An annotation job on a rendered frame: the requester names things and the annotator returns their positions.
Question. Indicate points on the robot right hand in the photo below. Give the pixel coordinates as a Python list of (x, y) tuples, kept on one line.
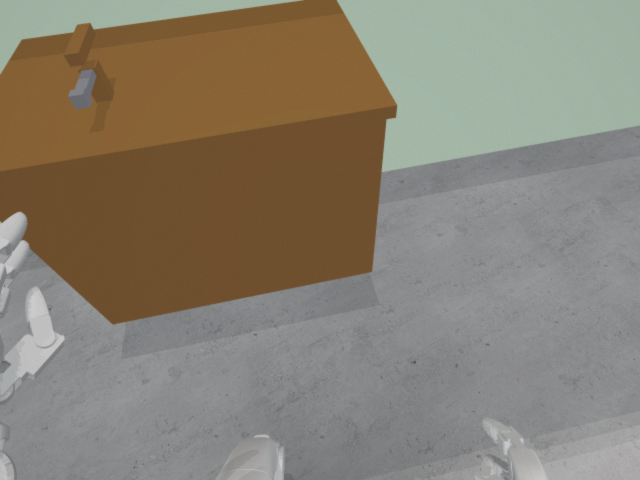
[(523, 463)]

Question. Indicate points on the tap lever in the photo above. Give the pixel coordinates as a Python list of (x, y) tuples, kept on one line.
[(80, 96)]

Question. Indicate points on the robot left hand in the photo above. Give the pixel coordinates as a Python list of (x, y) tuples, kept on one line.
[(30, 356)]

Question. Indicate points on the robot left thigh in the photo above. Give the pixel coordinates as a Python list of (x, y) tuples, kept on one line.
[(257, 458)]

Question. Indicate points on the counter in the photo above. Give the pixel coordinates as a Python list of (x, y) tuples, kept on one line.
[(225, 155)]

